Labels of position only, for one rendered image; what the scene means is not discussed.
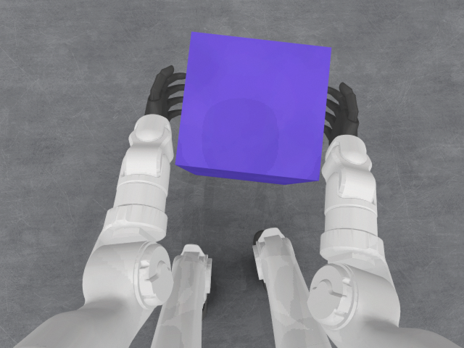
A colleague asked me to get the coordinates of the robot right thigh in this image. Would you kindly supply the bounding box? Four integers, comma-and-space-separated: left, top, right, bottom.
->
252, 235, 332, 348

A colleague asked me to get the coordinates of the right robot forearm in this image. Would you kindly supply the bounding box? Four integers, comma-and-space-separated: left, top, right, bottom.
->
320, 135, 396, 291

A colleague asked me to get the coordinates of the right robot upper arm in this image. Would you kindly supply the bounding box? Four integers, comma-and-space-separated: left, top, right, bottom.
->
307, 262, 462, 348

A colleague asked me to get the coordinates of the robot right shin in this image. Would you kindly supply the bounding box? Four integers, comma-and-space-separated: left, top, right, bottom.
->
258, 228, 294, 252

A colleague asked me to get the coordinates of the left robot upper arm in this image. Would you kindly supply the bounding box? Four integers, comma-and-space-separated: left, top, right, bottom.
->
13, 241, 173, 348

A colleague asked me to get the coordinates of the carton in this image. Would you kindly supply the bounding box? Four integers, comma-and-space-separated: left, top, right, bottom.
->
175, 32, 331, 185

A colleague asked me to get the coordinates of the left robot hand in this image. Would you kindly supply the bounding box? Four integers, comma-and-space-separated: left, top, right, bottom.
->
144, 65, 186, 122

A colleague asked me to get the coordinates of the left robot forearm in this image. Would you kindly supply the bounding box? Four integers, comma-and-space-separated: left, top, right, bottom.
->
83, 114, 174, 295

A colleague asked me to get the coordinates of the right robot hand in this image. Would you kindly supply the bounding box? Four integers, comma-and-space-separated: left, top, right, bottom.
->
323, 82, 359, 146

